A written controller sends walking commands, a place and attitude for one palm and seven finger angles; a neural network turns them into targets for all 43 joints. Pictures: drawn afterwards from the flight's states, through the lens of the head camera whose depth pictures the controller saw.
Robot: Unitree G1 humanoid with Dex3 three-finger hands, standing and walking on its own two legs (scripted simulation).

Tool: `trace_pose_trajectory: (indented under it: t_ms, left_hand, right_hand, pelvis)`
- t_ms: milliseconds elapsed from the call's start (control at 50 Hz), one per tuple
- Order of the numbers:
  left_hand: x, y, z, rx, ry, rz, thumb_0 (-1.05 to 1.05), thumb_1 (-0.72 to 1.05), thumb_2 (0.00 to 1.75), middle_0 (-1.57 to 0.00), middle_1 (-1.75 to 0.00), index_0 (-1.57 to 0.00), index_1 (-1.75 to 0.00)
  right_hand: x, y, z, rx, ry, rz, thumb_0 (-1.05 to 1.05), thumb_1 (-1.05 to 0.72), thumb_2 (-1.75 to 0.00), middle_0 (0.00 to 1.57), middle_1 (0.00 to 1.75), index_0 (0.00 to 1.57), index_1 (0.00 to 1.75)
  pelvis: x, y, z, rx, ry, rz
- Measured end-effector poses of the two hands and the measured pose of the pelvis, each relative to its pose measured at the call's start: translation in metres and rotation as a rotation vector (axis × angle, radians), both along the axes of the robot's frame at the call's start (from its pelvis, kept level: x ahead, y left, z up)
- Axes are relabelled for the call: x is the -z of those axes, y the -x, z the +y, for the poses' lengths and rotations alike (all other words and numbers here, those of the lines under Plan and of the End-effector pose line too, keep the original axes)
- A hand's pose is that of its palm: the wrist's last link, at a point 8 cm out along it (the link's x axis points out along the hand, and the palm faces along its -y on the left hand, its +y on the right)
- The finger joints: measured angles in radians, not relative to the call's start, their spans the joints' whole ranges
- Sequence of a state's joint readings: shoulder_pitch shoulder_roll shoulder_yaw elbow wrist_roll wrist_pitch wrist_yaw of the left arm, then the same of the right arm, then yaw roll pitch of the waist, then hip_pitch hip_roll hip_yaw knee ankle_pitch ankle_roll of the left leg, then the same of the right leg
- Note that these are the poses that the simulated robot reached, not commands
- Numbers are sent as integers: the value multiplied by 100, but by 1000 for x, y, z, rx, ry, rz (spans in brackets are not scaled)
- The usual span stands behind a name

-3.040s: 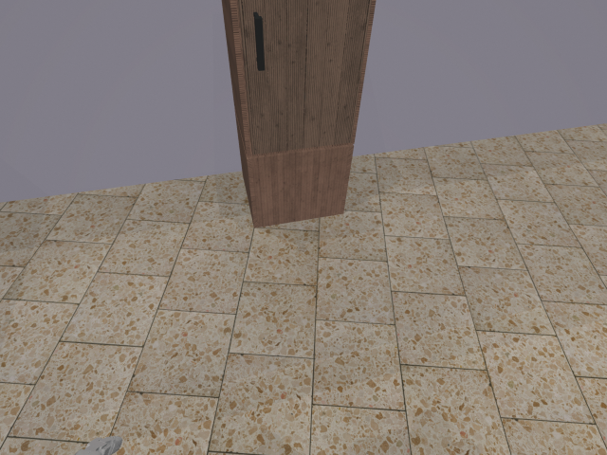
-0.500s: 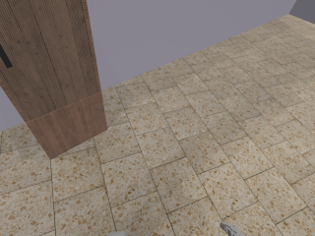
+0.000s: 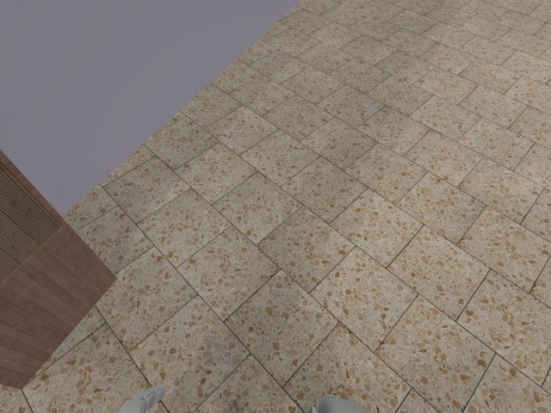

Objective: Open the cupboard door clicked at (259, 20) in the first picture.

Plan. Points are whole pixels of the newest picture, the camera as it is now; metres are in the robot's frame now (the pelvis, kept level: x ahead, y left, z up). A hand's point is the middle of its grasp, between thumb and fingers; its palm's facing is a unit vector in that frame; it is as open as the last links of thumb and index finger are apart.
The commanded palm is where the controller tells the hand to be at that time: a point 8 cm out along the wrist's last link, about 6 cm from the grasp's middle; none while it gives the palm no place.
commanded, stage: walk to a spot facing it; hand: left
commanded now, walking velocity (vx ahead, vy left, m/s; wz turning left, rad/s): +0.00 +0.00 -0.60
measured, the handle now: out of the picture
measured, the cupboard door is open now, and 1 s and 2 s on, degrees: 0 0 0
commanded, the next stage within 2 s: turn to face it in 0.10 s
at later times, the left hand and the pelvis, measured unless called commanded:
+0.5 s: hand out of the picture +0.14 +0.20 -0.16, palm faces +0.01 -0.98 -0.17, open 7.3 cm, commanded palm none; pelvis +0.06 +0.02 +0.01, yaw -4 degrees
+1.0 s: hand out of the picture +0.08 +0.19 -0.13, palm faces +0.22 -0.93 -0.29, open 7.3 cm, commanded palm none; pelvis +0.03 -0.02 +0.02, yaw +13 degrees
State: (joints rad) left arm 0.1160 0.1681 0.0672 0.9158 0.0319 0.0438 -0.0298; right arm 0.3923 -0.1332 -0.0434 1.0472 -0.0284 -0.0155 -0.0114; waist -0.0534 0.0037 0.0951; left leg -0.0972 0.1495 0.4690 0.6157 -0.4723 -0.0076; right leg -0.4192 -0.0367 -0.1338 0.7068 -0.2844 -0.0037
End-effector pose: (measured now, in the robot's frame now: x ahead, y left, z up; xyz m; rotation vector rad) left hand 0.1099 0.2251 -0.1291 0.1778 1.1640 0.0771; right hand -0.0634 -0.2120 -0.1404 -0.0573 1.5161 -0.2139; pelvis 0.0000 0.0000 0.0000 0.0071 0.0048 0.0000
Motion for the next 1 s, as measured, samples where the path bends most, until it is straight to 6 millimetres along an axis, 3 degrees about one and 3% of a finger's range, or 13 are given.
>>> trace_pose_trajectory:
  t_ms: [80,240,340,420,500,560,620,740,840,900,1000]
  left_hand:
    - [-1,-27,-13,25,-24,-54,0,91,89,-20,-30,-20,-30]
    - [-17,-24,-7,57,-68,23,0,91,89,-20,-30,-20,-30]
    - [-17,-25,5,58,-64,28,0,91,89,-20,-30,-20,-30]
    - [-8,-26,17,20,-31,6,0,91,89,-20,-30,-20,-30]
    - [5,-21,29,-46,5,9,0,91,89,-20,-30,-20,-30]
    - [3,-10,36,-64,5,52,0,91,89,-20,-30,-20,-30]
    - [-2,1,42,-83,-5,85,0,91,89,-20,-30,-20,-30]
    - [-12,16,48,-127,-53,105,0,91,89,-20,-30,-20,-30]
    - [-20,18,37,-169,-94,45,0,91,89,-20,-30,-20,-30]
    - [-25,26,26,-198,-122,-3,0,91,89,-20,-30,-20,-30]
    - [-38,50,10,-261,-122,-15,0,91,89,-20,-30,-20,-30]
  right_hand:
    - [10,-25,-12,27,-15,-7,1,-91,-90,20,30,20,30]
    - [-16,-140,-44,24,70,-312,1,-91,-90,20,30,20,30]
    - [-31,-177,-44,-2,107,-403,0,-91,-90,20,30,20,30]
    - [-33,-183,-29,-42,118,-388,0,-91,-90,19,30,20,30]
    - [-32,-176,-5,-95,104,-322,0,-91,-90,20,30,20,30]
    - [-34,-167,7,-104,92,-280,0,-92,-90,20,30,20,30]
    - [-35,-157,7,-113,90,-240,0,-94,-90,20,30,21,30]
    - [-29,-139,-8,-132,74,-171,0,-93,-90,20,30,21,30]
    - [-15,-132,-34,-165,53,-139,0,-92,-90,20,30,21,30]
    - [-4,-138,-52,-190,40,-140,1,-91,-90,20,30,21,30]
    - [-11,-167,-66,-262,34,-180,1,-91,-90,20,30,20,30]
  pelvis:
    - [5,-13,-12,39,1,-6]
    - [-13,-29,-12,131,-5,-1]
    - [-16,-39,-1,142,7,2]
    - [-12,-51,12,105,35,-12]
    - [-10,-59,22,68,28,-24]
    - [-16,-58,27,49,30,-18]
    - [-20,-53,29,24,34,-4]
    - [-21,-42,20,-34,33,20]
    - [-15,-31,-1,-103,20,28]
    - [-10,-26,-15,-142,9,17]
    - [-18,-25,-24,-222,-16,-2]
